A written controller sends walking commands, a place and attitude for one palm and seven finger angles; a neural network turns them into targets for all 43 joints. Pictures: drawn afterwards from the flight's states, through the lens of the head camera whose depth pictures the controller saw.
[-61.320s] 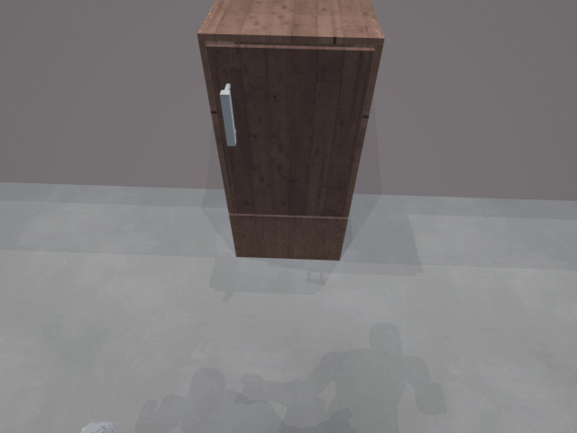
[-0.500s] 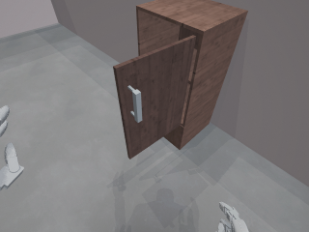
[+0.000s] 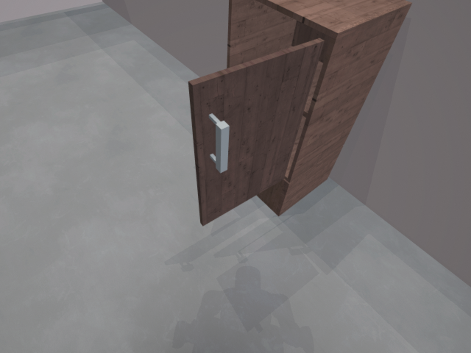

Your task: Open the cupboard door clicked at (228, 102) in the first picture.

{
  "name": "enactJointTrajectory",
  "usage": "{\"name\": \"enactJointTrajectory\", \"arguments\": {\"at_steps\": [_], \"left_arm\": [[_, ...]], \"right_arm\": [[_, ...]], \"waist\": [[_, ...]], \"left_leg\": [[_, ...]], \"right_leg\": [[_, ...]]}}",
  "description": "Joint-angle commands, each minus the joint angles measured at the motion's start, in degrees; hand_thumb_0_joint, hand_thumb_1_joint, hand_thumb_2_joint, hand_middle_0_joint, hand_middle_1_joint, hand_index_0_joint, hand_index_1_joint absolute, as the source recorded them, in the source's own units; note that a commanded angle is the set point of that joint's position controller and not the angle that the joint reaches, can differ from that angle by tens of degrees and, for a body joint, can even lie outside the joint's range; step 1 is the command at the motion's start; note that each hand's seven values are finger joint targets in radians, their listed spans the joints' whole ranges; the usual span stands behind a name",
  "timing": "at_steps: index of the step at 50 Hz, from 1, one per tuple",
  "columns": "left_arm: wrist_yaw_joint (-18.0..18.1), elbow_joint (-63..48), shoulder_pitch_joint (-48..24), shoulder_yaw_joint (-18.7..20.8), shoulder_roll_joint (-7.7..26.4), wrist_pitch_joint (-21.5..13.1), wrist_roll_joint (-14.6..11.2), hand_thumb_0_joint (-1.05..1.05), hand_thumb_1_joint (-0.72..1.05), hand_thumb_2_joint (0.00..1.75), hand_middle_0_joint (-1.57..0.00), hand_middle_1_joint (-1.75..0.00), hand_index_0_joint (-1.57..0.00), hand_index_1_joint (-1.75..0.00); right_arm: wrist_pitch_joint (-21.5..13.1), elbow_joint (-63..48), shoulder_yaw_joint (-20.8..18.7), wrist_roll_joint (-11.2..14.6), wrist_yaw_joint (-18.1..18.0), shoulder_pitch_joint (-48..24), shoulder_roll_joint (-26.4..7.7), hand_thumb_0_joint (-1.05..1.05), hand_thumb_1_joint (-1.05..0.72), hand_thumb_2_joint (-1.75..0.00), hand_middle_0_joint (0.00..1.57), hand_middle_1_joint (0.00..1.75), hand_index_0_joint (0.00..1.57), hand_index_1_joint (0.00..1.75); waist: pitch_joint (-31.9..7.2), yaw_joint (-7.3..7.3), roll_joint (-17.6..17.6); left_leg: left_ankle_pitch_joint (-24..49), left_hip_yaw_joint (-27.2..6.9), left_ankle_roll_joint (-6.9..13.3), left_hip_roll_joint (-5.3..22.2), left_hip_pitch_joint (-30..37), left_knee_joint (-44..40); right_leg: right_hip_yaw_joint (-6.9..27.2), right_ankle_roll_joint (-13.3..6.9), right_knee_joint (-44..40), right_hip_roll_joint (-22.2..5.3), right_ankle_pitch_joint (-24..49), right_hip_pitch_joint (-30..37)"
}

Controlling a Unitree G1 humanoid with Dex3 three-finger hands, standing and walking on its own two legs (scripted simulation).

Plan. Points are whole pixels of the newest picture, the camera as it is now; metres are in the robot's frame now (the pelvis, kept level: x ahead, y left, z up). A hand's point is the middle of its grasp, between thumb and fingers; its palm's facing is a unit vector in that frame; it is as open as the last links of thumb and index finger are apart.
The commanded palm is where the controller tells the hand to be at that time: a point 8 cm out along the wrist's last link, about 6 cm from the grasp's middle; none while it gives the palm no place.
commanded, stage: let the arm hang, fingers relaxed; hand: left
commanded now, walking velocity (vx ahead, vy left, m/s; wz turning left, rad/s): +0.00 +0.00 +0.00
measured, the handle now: (217, 143) +0.59 +0.08 -0.04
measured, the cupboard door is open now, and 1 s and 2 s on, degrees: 86 86 86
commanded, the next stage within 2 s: look to check the result in 0.76 s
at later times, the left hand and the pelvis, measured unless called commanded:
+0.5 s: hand out of the picture +0.00 +0.17 -0.17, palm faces +0.03 -0.98 -0.18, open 7.4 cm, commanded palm none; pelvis +0.00 +0.01 +0.01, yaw -1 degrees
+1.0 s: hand out of the picture +0.00 +0.18 -0.17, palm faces +0.03 -0.98 -0.19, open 7.4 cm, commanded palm none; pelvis +0.01 +0.01 +0.01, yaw -1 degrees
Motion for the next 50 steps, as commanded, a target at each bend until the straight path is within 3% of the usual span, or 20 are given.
{"name": "enactJointTrajectory", "arguments": {"at_steps": [1,5,13,23,25,30,34,50], "left_arm": [[0.04,1.6,1.75,1.19,7.75,-2.29,-0.17,0.0,0.9,0.9,-0.2,-0.3,-0.2,-0.3],[0.09,5.69,2.11,0.66,6.88,-2.25,-0.25,0.0,0.9,0.9,-0.2,-0.3,-0.2,-0.3],[0.59,9.36,5.23,0.27,5.04,-2.15,-0.42,0.0,0.9,0.9,-0.2,-0.3,-0.2,-0.3],[0.94,10.08,6.63,0.52,3.33,-2.21,-0.35,0.0,0.9,0.9,-0.2,-0.3,-0.2,-0.3],[0.96,10.09,6.59,0.57,3.19,-2.18,-0.27,0.0,0.9,0.9,-0.2,-0.3,-0.2,-0.3],[0.9,9.99,6.45,0.68,2.89,-2.3,-0.26,0.0,0.9,0.9,-0.2,-0.3,-0.2,-0.3],[0.89,9.73,6.27,0.62,3.07,-2.49,-0.26,0.0,0.9,0.9,-0.2,-0.3,-0.2,-0.3],[0.91,9.98,6.2,0.34,3.69,-2.83,-0.45,0.0,0.9,0.9,-0.2,-0.3,-0.2,-0.3]], "right_arm": [[-0.79,-0.03,-1.3,-0.05,-0.74,0.82,-4.66,0.0,-0.9,-0.9,0.2,0.3,0.2,0.3],[-0.49,2.95,-1.52,0.12,-0.93,4.03,-3.85,0.0,-0.9,-0.9,0.2,0.3,0.2,0.3],[-0.44,6.43,-1.25,0.2,-1.13,7.37,-1.19,0.0,-0.9,-0.9,0.2,0.3,0.2,0.3],[-1.02,7.7,-1.01,0.09,-1.3,8.12,0.6,0.0,-0.9,-0.9,0.2,0.3,0.2,0.3],[-0.99,7.67,-1.05,0.09,-1.3,8.13,0.71,0.0,-0.9,-0.9,0.2,0.3,0.2,0.3],[-1.17,7.37,-1.08,0.04,-1.36,8.01,0.92,0.0,-0.9,-0.9,0.2,0.3,0.2,0.3],[-1.18,7.02,-1.15,0.12,-1.37,8.14,0.59,0.0,-0.9,-0.9,0.2,0.3,0.2,0.3],[-1.25,7.49,-1.06,0.3,-1.31,7.12,0.01,0.0,-0.9,-0.9,0.2,0.3,0.2,0.3]], "waist": [[-4.8,0.23,9.27],[-2.22,-0.08,2.61],[-0.12,-0.11,-0.49],[1.16,0.29,3.15],[1.95,0.28,2.17],[1.38,0.35,3.85],[1.22,0.23,1.77],[0.13,0.03,1.5]], "left_leg": [[1.94,-3.48,2.58,4.31,3.07,-6.4],[0.12,-3.26,2.68,4.5,3.4,-7.49],[0.39,-2.38,2.92,4.13,4.46,-7.86],[-0.41,-3.23,3.09,4.31,2.57,-9.82],[-1.47,-3.28,3.1,4.34,1.89,-10.1],[-0.37,-3.16,3.05,4.19,2.01,-10.07],[1.03,-2.85,2.95,4.15,3.09,-9.27],[5.54,-2.02,2.77,4.28,5.57,-8.34]], "right_leg": [[8.5,-0.98,-10.06,-7.46,2.23,2.33],[7.55,-0.87,-11.61,-7.33,-0.76,0.74],[7.11,-0.73,-11.55,-7.35,-2.52,-1.57],[6.69,-0.39,-9.54,-6.84,-0.55,-0.63],[6.45,-0.31,-9.73,-6.92,-1.16,-0.92],[6.65,-0.32,-9.55,-7.01,0.29,-0.22],[6.76,-0.32,-10.11,-7.0,0.42,-0.53],[6.93,-0.14,-10.81,-7.67,3.23,0.07]]}}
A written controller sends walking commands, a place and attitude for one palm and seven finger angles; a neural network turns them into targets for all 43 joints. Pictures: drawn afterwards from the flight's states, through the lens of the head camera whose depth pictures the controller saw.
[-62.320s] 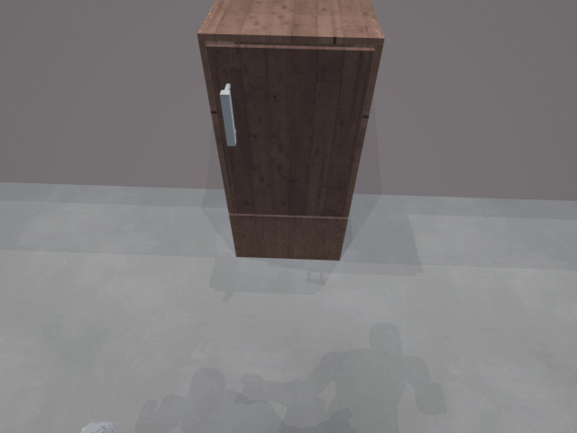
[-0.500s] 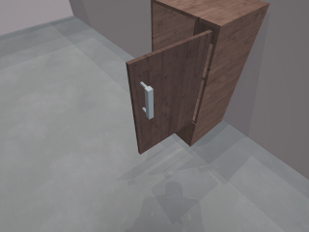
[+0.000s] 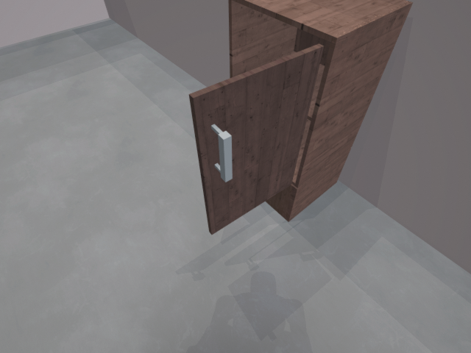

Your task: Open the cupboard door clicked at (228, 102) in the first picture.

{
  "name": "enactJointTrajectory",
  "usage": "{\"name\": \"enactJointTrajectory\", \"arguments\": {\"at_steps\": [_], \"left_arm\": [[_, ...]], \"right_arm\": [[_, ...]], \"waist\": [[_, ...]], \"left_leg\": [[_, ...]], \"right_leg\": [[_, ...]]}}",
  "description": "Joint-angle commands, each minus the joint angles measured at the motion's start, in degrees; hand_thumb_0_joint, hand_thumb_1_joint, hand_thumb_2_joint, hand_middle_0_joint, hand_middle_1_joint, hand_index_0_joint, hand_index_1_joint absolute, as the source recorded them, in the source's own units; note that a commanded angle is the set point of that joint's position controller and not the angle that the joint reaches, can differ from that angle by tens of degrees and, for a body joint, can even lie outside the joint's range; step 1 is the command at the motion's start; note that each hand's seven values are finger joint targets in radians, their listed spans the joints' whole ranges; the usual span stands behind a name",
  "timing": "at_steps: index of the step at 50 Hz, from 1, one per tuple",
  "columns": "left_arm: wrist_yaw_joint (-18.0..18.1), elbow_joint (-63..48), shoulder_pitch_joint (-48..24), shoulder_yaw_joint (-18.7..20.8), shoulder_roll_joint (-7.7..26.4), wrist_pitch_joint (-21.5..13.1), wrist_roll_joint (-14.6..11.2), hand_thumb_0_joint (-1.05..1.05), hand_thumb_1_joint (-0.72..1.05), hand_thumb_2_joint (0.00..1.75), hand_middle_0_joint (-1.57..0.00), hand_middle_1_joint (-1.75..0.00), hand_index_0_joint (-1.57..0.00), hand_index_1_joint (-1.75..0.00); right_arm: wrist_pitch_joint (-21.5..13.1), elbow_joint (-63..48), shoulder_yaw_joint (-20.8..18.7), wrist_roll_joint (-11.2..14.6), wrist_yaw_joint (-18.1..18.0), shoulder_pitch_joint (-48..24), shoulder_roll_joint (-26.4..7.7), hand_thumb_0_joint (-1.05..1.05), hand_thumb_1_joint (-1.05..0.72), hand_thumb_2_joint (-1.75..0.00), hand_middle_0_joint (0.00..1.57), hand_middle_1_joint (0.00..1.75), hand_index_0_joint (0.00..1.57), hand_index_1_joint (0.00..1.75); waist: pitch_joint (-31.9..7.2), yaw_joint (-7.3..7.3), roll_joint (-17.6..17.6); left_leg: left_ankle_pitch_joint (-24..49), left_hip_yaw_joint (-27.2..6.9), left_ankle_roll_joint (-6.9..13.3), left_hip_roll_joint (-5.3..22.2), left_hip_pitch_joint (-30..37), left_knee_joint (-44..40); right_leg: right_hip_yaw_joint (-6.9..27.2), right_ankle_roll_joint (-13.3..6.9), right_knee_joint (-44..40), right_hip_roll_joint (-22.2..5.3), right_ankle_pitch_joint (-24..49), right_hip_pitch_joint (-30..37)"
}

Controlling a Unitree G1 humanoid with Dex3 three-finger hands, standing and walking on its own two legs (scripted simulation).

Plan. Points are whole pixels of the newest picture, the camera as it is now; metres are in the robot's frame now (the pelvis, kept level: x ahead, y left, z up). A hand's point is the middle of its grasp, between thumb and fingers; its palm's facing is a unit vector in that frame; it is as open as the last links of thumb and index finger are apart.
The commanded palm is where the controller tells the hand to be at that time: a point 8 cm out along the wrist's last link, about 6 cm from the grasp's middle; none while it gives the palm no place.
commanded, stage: look to check the result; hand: left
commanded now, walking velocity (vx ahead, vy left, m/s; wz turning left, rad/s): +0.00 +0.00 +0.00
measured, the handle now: (221, 153) +0.58 +0.08 -0.05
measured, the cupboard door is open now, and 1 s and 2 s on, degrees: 86 86 86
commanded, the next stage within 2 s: stand and wait in 0.30 s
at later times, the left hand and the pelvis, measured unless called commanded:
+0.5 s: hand out of the picture +0.01 +0.16 -0.17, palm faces +0.04 -0.98 -0.19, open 7.4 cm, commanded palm none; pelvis +0.01 -0.01 +0.00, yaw +0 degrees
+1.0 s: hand out of the picture +0.01 +0.15 -0.17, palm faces +0.04 -0.98 -0.19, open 7.4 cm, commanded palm none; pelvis +0.02 -0.01 +0.00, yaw +0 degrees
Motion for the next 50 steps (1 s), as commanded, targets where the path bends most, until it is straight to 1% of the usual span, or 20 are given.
{"name": "enactJointTrajectory", "arguments": {"at_steps": [1,3,4,9,10,14,15,16,20,24,25,29,33,34,38,41,42,45,48,50], "left_arm": [[0.63,-1.46,3.38,1.05,6.0,-0.87,-0.26,0.0,0.9,0.9,-0.2,-0.3,-0.2,-0.3],[0.64,-1.42,3.55,1.08,5.95,-0.88,-0.28,0.0,0.9,0.9,-0.2,-0.3,-0.2,-0.3],[0.69,-1.42,3.65,1.16,6.02,-0.93,-0.22,0.0,0.9,0.9,-0.2,-0.3,-0.2,-0.3],[0.71,-1.45,3.67,1.09,5.9,-0.92,-0.23,0.0,0.9,0.9,-0.2,-0.3,-0.2,-0.3],[0.68,-1.38,3.27,1.12,6.04,-0.89,-0.28,0.0,0.9,0.9,-0.2,-0.3,-0.2,-0.3],[0.7,-1.46,3.68,1.17,6.03,-1.05,-0.23,0.0,0.9,0.9,-0.2,-0.3,-0.2,-0.3],[0.72,-1.49,3.32,1.11,6.08,-1.05,-0.24,0.0,0.9,0.9,-0.2,-0.3,-0.2,-0.3],[0.7,-1.5,3.32,1.15,6.0,-1.06,-0.28,0.0,0.9,0.9,-0.2,-0.3,-0.2,-0.3],[0.7,-1.47,3.12,1.05,6.04,-0.95,-0.27,0.0,0.9,0.9,-0.2,-0.3,-0.2,-0.3],[0.68,-1.62,3.4,1.14,6.23,-1.04,-0.28,0.0,0.9,0.9,-0.2,-0.3,-0.2,-0.3],[0.64,-1.53,3.31,1.06,6.26,-0.98,-0.33,0.0,0.9,0.9,-0.2,-0.3,-0.2,-0.3],[0.69,-1.78,3.45,1.13,6.36,-1.11,-0.29,0.0,0.9,0.9,-0.2,-0.3,-0.2,-0.3],[0.67,-1.69,3.15,1.12,6.41,-1.11,-0.34,0.0,0.9,0.9,-0.2,-0.3,-0.2,-0.3],[0.7,-1.72,3.49,1.11,6.51,-1.14,-0.33,0.0,0.9,0.9,-0.2,-0.3,-0.2,-0.3],[0.67,-1.54,3.5,1.07,6.38,-1.17,-0.37,0.0,0.9,0.9,-0.2,-0.3,-0.2,-0.3],[0.72,-1.59,3.51,1.02,6.25,-1.17,-0.39,0.0,0.9,0.9,-0.2,-0.3,-0.2,-0.3],[0.68,-1.59,3.56,1.06,6.24,-1.14,-0.37,0.0,0.9,0.9,-0.2,-0.3,-0.2,-0.3],[0.67,-1.63,3.58,1.08,6.45,-1.15,-0.34,0.0,0.9,0.9,-0.2,-0.3,-0.2,-0.3],[0.7,-1.74,3.9,1.1,6.39,-1.3,-0.39,0.0,0.9,0.9,-0.2,-0.3,-0.2,-0.3],[0.77,-1.72,3.89,1.1,6.5,-1.35,-0.38,0.0,0.9,0.9,-0.2,-0.3,-0.2,-0.3]], "right_arm": [[-0.56,-1.08,-0.65,-0.2,-0.25,3.68,-4.7,0.0,-0.9,-0.9,0.2,0.3,0.2,0.3],[-0.62,-1.0,-0.62,-0.23,-0.29,3.42,-4.78,0.0,-0.9,-0.9,0.2,0.3,0.2,0.3],[-0.62,-1.16,-0.7,-0.1,-0.3,3.46,-4.78,0.0,-0.9,-0.9,0.2,0.3,0.2,0.3],[-0.69,-1.08,-0.63,-0.13,-0.38,3.14,-5.07,0.0,-0.9,-0.9,0.2,0.3,0.2,0.3],[-0.73,-0.91,-0.57,-0.16,-0.37,3.32,-4.81,0.0,-0.9,-0.9,0.2,0.3,0.2,0.3],[-0.82,-1.07,-0.65,-0.12,-0.4,3.12,-5.09,0.0,-0.9,-0.9,0.2,0.3,0.2,0.3],[-0.82,-0.84,-0.64,-0.18,-0.39,3.09,-5.07,0.0,-0.9,-0.9,0.2,0.3,0.2,0.3],[-0.87,-0.77,-0.61,-0.17,-0.41,3.12,-4.99,0.0,-0.9,-0.9,0.2,0.3,0.2,0.3],[-0.72,-0.69,-0.54,-0.19,-0.39,3.02,-5.04,0.0,-0.9,-0.9,0.2,0.3,0.2,0.3],[-0.84,-0.92,-0.57,-0.14,-0.43,2.82,-5.41,0.0,-0.9,-0.9,0.2,0.3,0.2,0.3],[-0.86,-0.77,-0.51,-0.16,-0.42,2.83,-5.14,0.0,-0.9,-0.9,0.2,0.3,0.2,0.3],[-0.83,-0.88,-0.61,-0.11,-0.44,2.89,-5.43,0.0,-0.9,-0.9,0.2,0.3,0.2,0.3],[-0.89,-0.71,-0.58,-0.12,-0.46,2.98,-5.33,0.0,-0.9,-0.9,0.2,0.3,0.2,0.3],[-0.84,-0.74,-0.55,-0.1,-0.46,2.79,-5.44,0.0,-0.9,-0.9,0.2,0.3,0.2,0.3],[-0.92,-0.63,-0.53,-0.12,-0.5,2.99,-5.38,0.0,-0.9,-0.9,0.2,0.3,0.2,0.3],[-0.89,-0.62,-0.51,-0.15,-0.53,2.87,-5.36,0.0,-0.9,-0.9,0.2,0.3,0.2,0.3],[-0.89,-0.55,-0.51,-0.13,-0.53,2.78,-5.31,0.0,-0.9,-0.9,0.2,0.3,0.2,0.3],[-0.89,-0.63,-0.55,-0.08,-0.49,2.94,-5.31,0.0,-0.9,-0.9,0.2,0.3,0.2,0.3],[-0.99,-0.63,-0.56,-0.1,-0.56,2.91,-5.41,0.0,-0.9,-0.9,0.2,0.3,0.2,0.3],[-1.02,-0.59,-0.62,-0.07,-0.58,2.71,-5.44,0.0,-0.9,-0.9,0.2,0.3,0.2,0.3]], "waist": [[0.78,-0.42,-1.38],[0.64,-0.32,-0.32],[0.49,-0.22,-1.0],[0.73,-0.14,-0.7],[0.75,-0.34,-0.63],[0.2,-0.11,-1.21],[0.17,-0.31,-1.41],[0.07,-0.22,-0.59],[1.73,-0.28,-1.16],[0.74,-0.06,-1.17],[0.94,-0.15,-0.53],[0.55,-0.09,-1.42],[0.38,-0.28,-0.62],[0.79,-0.01,-1.16],[0.22,-0.17,-1.59],[0.76,-0.12,-1.34],[1.1,-0.12,-0.37],[1.1,-0.17,-1.96],[-0.14,-0.15,-1.21],[-0.25,-0.12,-1.44]], "left_leg": [[3.89,-3.59,1.91,5.01,1.63,-3.3],[4.3,-3.49,1.89,5.09,1.85,-3.39],[4.59,-3.49,1.97,5.18,1.88,-3.26],[5.25,-3.45,1.92,5.21,2.09,-3.22],[5.2,-3.59,1.89,5.21,1.78,-3.49],[6.16,-3.35,1.92,5.3,2.55,-3.29],[6.58,-3.34,1.85,5.32,2.7,-3.31],[6.77,-3.34,1.87,5.31,2.68,-3.44],[5.48,-3.33,1.73,5.23,1.98,-3.67],[6.49,-3.23,1.82,5.3,2.78,-3.41],[6.45,-3.34,1.82,5.21,2.73,-3.54],[6.78,-3.08,1.79,5.33,3.08,-3.3],[6.96,-3.2,1.75,5.33,3.12,-3.56],[6.84,-3.02,1.78,5.35,3.16,-3.34],[7.62,-2.94,1.75,5.41,3.57,-3.42],[7.33,-3.03,1.74,5.35,3.34,-3.4],[7.13,-2.87,1.67,5.31,3.17,-3.41],[6.81,-3.03,1.72,5.3,2.99,-3.48],[8.32,-2.8,1.76,5.33,3.94,-3.12],[8.9,-2.77,1.74,5.37,4.14,-2.94]], "right_leg": [[5.76,-1.02,-6.55,-6.51,1.69,-3.21],[5.62,-1.02,-6.42,-6.55,2.29,-2.99],[5.48,-0.99,-6.53,-6.48,2.4,-2.75],[5.51,-0.97,-6.55,-6.44,3.11,-2.44],[5.49,-1.0,-6.5,-6.52,3.1,-2.18],[5.53,-0.95,-6.72,-6.54,4.25,-1.87],[5.43,-0.95,-6.52,-6.62,4.83,-1.69],[5.49,-0.95,-6.6,-6.75,5.13,-1.48],[5.44,-0.96,-6.98,-6.54,3.69,-2.14],[5.44,-0.94,-6.97,-6.51,4.68,-1.55],[5.44,-0.94,-6.87,-6.67,4.68,-1.72],[5.49,-0.96,-7.08,-6.55,5.26,-1.37],[5.82,-1.0,-7.01,-6.6,5.71,-1.09],[5.54,-0.98,-7.22,-6.54,5.45,-1.27],[5.66,-0.96,-6.89,-6.63,6.86,-0.9],[5.72,-1.0,-7.06,-6.54,6.45,-0.96],[5.72,-1.02,-7.14,-6.58,6.23,-1.19],[5.55,-0.96,-7.3,-6.58,5.69,-1.11],[5.78,-0.96,-7.02,-6.76,8.38,-0.38],[5.48,-0.95,-6.78,-6.8,9.57,-0.11]]}}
